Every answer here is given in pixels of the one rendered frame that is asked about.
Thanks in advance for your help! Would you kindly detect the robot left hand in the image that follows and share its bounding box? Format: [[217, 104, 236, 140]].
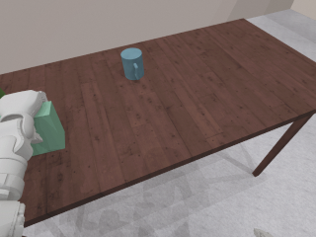
[[0, 90, 48, 144]]

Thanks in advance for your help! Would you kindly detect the table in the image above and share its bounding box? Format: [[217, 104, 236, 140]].
[[0, 18, 316, 237]]

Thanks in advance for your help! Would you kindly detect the left robot forearm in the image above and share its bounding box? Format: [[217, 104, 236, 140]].
[[0, 111, 35, 201]]

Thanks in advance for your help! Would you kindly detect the left robot upper arm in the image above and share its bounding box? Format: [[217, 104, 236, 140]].
[[0, 200, 26, 237]]

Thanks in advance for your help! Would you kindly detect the sponge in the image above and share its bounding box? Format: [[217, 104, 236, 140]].
[[0, 101, 65, 156]]

